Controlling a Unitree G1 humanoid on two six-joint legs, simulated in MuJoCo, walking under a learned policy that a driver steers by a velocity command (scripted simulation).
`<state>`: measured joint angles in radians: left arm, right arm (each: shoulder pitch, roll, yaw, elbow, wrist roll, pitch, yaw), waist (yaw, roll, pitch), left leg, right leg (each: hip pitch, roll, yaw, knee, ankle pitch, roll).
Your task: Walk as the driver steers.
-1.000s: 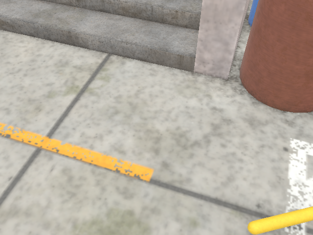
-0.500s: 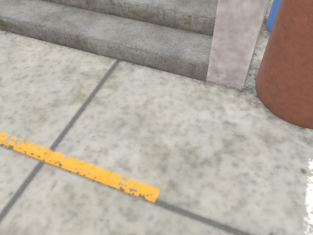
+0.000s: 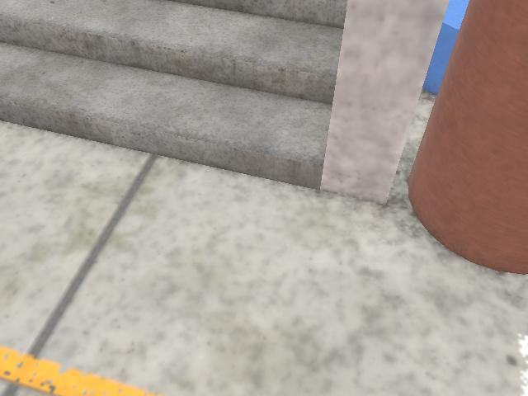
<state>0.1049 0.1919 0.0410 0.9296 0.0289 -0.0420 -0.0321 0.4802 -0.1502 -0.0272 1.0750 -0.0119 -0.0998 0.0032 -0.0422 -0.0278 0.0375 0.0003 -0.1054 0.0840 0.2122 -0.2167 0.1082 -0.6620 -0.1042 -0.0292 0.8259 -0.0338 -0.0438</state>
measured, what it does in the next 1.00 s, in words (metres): walks ahead, turning left: right foot, then left foot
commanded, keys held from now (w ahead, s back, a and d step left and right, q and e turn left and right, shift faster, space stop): w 0.06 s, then w+q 0.80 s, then w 0.04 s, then w+e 0.10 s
